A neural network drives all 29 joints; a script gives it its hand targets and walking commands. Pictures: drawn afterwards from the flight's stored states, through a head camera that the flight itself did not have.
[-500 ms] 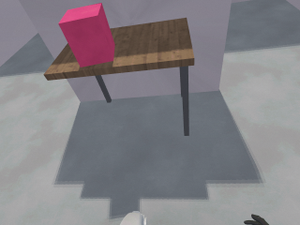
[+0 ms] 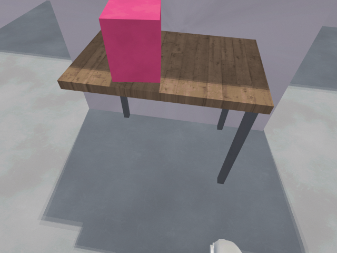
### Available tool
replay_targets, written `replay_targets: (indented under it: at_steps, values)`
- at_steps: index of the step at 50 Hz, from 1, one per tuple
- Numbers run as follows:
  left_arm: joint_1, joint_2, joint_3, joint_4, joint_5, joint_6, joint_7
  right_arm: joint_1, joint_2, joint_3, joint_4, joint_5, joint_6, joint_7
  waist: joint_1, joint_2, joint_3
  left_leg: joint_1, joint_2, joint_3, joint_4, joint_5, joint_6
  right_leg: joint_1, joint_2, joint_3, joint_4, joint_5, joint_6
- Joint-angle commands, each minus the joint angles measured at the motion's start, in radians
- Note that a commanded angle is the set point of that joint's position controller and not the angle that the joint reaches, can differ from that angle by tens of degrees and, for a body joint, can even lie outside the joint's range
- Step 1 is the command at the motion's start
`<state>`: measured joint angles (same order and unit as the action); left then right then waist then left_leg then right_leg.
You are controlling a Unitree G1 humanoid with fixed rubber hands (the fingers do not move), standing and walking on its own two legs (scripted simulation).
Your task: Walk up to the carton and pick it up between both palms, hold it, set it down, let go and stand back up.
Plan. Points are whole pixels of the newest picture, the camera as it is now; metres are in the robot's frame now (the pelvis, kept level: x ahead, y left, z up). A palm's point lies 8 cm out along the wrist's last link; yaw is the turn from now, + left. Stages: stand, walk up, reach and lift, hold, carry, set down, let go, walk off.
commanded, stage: walk up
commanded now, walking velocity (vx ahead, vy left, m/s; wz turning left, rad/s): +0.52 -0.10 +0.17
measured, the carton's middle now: (136, 41) +0.89 +0.12 +0.07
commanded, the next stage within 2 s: none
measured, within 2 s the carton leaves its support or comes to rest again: neither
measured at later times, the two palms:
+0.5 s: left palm (107, 193) +0.34 +0.20 -0.14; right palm (269, 235) +0.20 -0.26 -0.15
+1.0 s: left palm (90, 209) +0.30 +0.25 -0.15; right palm (212, 145) +0.51 -0.16 -0.15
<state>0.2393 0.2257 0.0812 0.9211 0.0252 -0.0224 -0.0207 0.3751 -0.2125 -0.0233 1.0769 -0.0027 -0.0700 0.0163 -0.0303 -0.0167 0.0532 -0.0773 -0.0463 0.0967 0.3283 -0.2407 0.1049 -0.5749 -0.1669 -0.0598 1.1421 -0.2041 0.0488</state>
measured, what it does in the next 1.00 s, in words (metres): walks ahead: right foot, then left foot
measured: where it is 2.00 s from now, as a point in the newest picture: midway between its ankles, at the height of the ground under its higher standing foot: (148, 227)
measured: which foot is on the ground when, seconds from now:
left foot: down 0.00-0.38, up 0.40-0.92, down 0.94-1.00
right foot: up 0.00-0.36, down 0.38-0.94, up 0.96-1.00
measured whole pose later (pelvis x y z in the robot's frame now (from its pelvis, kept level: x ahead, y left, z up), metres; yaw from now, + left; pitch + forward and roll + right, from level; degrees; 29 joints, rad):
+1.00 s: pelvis +0.41 +0.05 -0.02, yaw +1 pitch +0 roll +0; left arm 0.49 0.14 0.00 1.08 -0.02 -0.04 0.04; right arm 0.13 -0.14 -0.02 1.01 -0.02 -0.06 -0.01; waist 0.05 -0.04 0.09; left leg -0.34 0.03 0.10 0.51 -0.15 0.02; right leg -0.13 -0.09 -0.08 0.66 -0.55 0.01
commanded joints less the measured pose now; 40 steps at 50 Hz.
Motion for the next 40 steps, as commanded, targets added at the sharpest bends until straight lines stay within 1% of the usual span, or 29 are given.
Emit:
replay_targets:
  at_steps: [1,2,3,6,7,8,9,10,12,13,15,16,17,18,19,20,21,22,23,24,25,26,27,29,30,33,36,37,40]
  values:
    - [0.125,0.016,0.003,0.026,-0.01,0.044,-0.006,0.079,-0.104,-0.008,-0.031,-0.003,-0.036,0.002,0.037,0.133,0.053,-0.04,0.252,-0.19,-0.115,0.548,-0.153,-0.073,0.02,0.009,0.004,0.102,0.012]
    - [0.074,0.028,0.002,0.013,-0.008,0.044,-0.011,0.112,-0.088,-0.002,-0.022,-0.004,-0.034,-0.003,0.019,0.166,0.057,-0.014,0.239,-0.181,-0.119,0.53,-0.155,-0.105,0.029,0.0,-0.009,0.119,0.006]
    - [0.024,0.04,0.002,0.002,-0.007,0.043,-0.017,0.149,-0.075,0.004,-0.014,-0.006,-0.032,-0.008,0.0,0.177,0.066,0.014,0.237,-0.181,-0.121,0.54,-0.155,-0.138,0.038,-0.01,-0.022,0.131,0.003]
    - [-0.094,0.042,-0.007,-0.023,-0.002,0.037,-0.025,0.254,-0.075,0.013,0.003,-0.009,-0.033,-0.026,-0.039,0.145,0.072,0.135,0.259,-0.188,-0.106,0.676,-0.144,-0.234,0.065,-0.039,-0.055,0.136,0.004]
    - [-0.104,0.036,-0.011,-0.022,-0.008,0.035,-0.027,0.269,-0.087,0.012,0.003,-0.01,-0.035,-0.032,-0.04,0.144,0.062,0.191,0.267,-0.152,-0.102,0.73,-0.152,-0.259,0.082,-0.044,-0.061,0.137,-0.003]
    - [-0.157,0.023,-0.02,-0.06,-0.001,0.026,-0.032,0.261,-0.054,0.022,0.029,0.004,-0.025,-0.041,-0.019,0.246,0.033,0.166,0.193,-0.084,-0.135,0.581,-0.117,-0.189,0.076,-0.06,-0.124,0.12,-0.009]
    - [-0.219,0.03,-0.024,-0.074,-0.003,0.021,-0.032,0.272,-0.028,0.032,0.03,-0.002,-0.022,-0.046,-0.039,0.237,0.06,0.158,0.187,-0.091,-0.156,0.537,-0.092,-0.176,0.088,-0.085,-0.17,0.114,-0.015]
    - [-0.283,0.027,-0.03,-0.089,-0.004,0.016,-0.031,0.295,-0.014,0.039,0.037,-0.009,-0.022,-0.049,-0.059,0.2,0.091,0.164,0.198,-0.108,-0.169,0.551,-0.076,-0.176,0.098,-0.105,-0.236,0.11,-0.018]
    - [-0.343,0.01,-0.041,-0.104,-0.006,0.006,-0.026,0.326,-0.033,0.041,0.052,-0.015,-0.024,-0.053,-0.072,0.14,0.121,0.221,0.235,-0.121,-0.155,0.689,-0.056,-0.173,0.127,-0.132,-0.363,0.087,-0.029]
    - [-0.34,-0.004,-0.048,-0.105,-0.007,-0.001,-0.021,0.326,-0.054,0.037,0.06,-0.016,-0.024,-0.055,-0.063,0.135,0.115,0.253,0.246,-0.109,-0.129,0.78,-0.045,-0.146,0.143,-0.146,-0.422,0.06,-0.043]
    - [-0.27,-0.005,-0.052,-0.082,-0.009,-0.014,-0.004,0.307,-0.083,0.034,0.071,-0.016,-0.025,-0.058,-0.022,0.168,0.074,0.276,0.254,-0.078,-0.009,1.132,-0.035,-0.007,0.207,-0.187,-0.503,-0.018,-0.081]
    - [-0.203,0.012,-0.047,-0.06,-0.012,-0.023,0.006,0.309,-0.095,0.03,0.08,-0.016,-0.025,-0.062,0.008,0.185,0.036,0.281,0.263,-0.081,0.086,1.284,-0.036,0.08,0.238,-0.19,-0.539,-0.03,-0.098]
    - [-0.087,0.032,-0.038,-0.022,-0.016,-0.037,0.014,0.303,-0.104,0.026,0.086,-0.012,-0.025,-0.065,0.06,0.184,-0.017,0.267,0.264,-0.084,0.226,1.313,-0.04,0.201,0.248,-0.171,-0.599,0.019,-0.112]
    - [0.07,0.043,-0.029,0.027,-0.014,-0.053,0.02,0.256,-0.112,0.024,0.077,0.007,-0.026,-0.062,0.144,0.17,-0.096,0.157,0.253,-0.064,0.39,1.185,-0.048,0.435,0.212,-0.139,-0.691,0.187,-0.137]
    - [0.259,0.102,-0.01,0.075,0.009,-0.063,0.029,0.196,-0.099,0.028,0.041,0.027,-0.038,-0.058,0.229,0.144,-0.208,-0.106,0.223,-0.062,0.624,0.818,-0.056,0.771,0.049,0.016,-0.667,0.334,-0.19]
    - [0.334,0.218,0.013,0.096,0.035,-0.063,0.025,0.301,0.023,0.045,0.02,0.046,-0.037,-0.057,0.155,-0.116,-0.349,-0.447,0.048,-0.033,1.009,-0.341,-0.079,1.103,-0.349,0.448,-0.596,0.883,-0.307]
    - [0.414,0.272,0.038,0.108,-0.031,-0.044,0.039,0.338,-0.133,-0.017,0.069,0.022,-0.015,-0.063,0.181,0.055,-0.456,-0.391,0.023,-0.207,1.112,-0.288,-0.09,1.024,-0.417,0.679,-0.646,1.118,-0.33]
    - [0.3,0.223,0.017,0.103,-0.041,-0.044,0.044,0.197,-0.126,-0.027,0.02,-0.002,-0.007,-0.058,0.125,0.064,-0.266,-0.381,0.064,-0.209,1.112,-0.197,-0.107,0.792,-0.361,0.548,-0.72,1.271,-0.29]
    - [0.196,0.154,-0.003,0.085,-0.025,-0.056,0.046,0.125,-0.048,-0.02,-0.006,-0.009,0.009,-0.054,0.083,0.07,-0.075,-0.425,0.071,-0.207,1.102,-0.145,-0.112,0.613,-0.315,0.359,-0.739,1.204,-0.243]
    - [0.16,0.072,-0.024,0.092,-0.021,-0.061,0.038,0.104,-0.015,-0.018,-0.002,-0.022,0.019,-0.043,0.065,0.024,0.007,-0.429,0.097,-0.18,1.045,-0.069,-0.111,0.5,-0.22,0.252,-0.788,1.04,-0.191]
    - [0.131,0.015,-0.044,0.089,-0.022,-0.06,0.037,0.115,0.006,-0.018,0.002,-0.022,0.039,-0.034,0.035,-0.046,0.047,-0.398,0.113,-0.149,0.978,-0.016,-0.109,0.417,-0.15,0.14,-0.824,0.921,-0.147]
    - [0.114,-0.01,-0.056,0.086,-0.021,-0.059,0.034,0.14,0.029,-0.016,0.01,-0.012,0.058,-0.028,0.01,-0.089,0.056,-0.371,0.109,-0.125,0.926,0.017,-0.106,0.379,-0.105,0.061,-0.839,0.855,-0.112]
    - [0.123,-0.001,-0.059,0.088,-0.018,-0.064,0.031,0.156,0.045,-0.015,0.015,-0.005,0.073,-0.023,-0.005,-0.117,0.04,-0.358,0.092,-0.1,0.894,0.037,-0.108,0.371,-0.083,0.021,-0.84,0.871,-0.097]
    - [0.19,0.027,-0.064,0.111,-0.009,-0.079,0.029,0.147,0.049,-0.016,0.011,-0.01,0.092,-0.011,-0.014,-0.155,0.013,-0.361,0.076,-0.061,0.837,0.064,-0.115,0.361,-0.066,-0.021,-0.829,0.95,-0.08]
    - [0.216,0.042,-0.065,0.118,-0.006,-0.083,0.029,0.125,0.041,-0.018,0.003,-0.013,0.098,-0.005,-0.013,-0.171,0.005,-0.379,0.075,-0.048,0.814,0.088,-0.118,0.366,-0.062,-0.035,-0.827,0.954,-0.069]
    - [0.278,0.052,-0.073,0.13,-0.004,-0.08,0.034,0.018,-0.003,-0.026,-0.033,-0.016,0.107,0.013,0.008,-0.198,0.009,-0.436,0.089,-0.026,0.748,0.177,-0.124,0.379,-0.058,-0.042,-0.835,0.874,-0.048]
    - [0.337,0.057,-0.076,0.135,-0.007,-0.075,0.042,-0.094,-0.022,-0.026,-0.064,-0.019,0.106,0.022,0.039,-0.173,0.036,-0.501,0.115,-0.021,0.668,0.239,-0.139,0.427,-0.094,-0.006,-0.854,0.749,-0.074]
    - [0.32,0.072,-0.07,0.121,-0.006,-0.075,0.049,-0.135,-0.018,-0.024,-0.083,-0.015,0.103,0.024,0.042,-0.167,0.045,-0.527,0.115,-0.031,0.629,0.25,-0.141,0.457,-0.114,-0.024,-0.862,0.696,-0.084]
    - [0.371,0.074,-0.063,0.131,-0.005,-0.065,0.063,-0.254,-0.017,-0.019,-0.128,-0.02,0.091,0.024,0.085,-0.143,0.077,-0.549,0.131,-0.028,0.49,0.217,-0.15,0.512,-0.162,0.012,-0.883,0.562,-0.127]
